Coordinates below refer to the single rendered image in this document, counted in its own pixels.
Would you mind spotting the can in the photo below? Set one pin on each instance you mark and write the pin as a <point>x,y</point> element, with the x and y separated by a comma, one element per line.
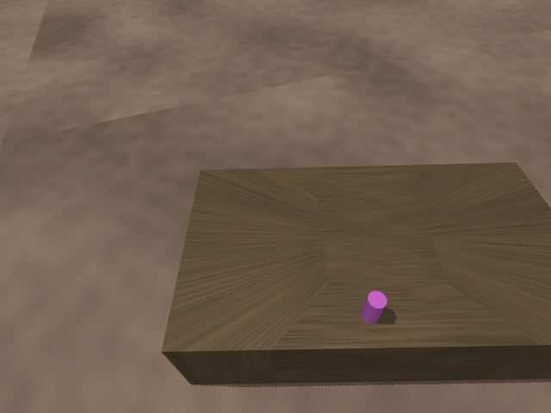
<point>373,307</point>

